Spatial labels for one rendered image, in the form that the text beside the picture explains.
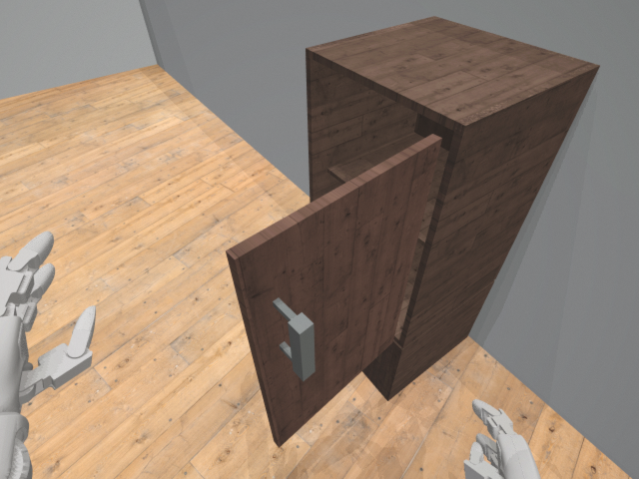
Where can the left robot hand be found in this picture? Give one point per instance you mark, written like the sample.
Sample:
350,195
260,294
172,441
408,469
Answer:
22,284

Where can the robot left forearm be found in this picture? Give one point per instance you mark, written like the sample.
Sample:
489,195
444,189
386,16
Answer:
15,461

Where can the cupboard door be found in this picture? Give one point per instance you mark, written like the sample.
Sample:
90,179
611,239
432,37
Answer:
343,260

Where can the right robot hand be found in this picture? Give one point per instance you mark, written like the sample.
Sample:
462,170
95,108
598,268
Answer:
510,455

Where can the handle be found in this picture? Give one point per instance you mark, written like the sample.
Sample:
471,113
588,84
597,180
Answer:
302,341

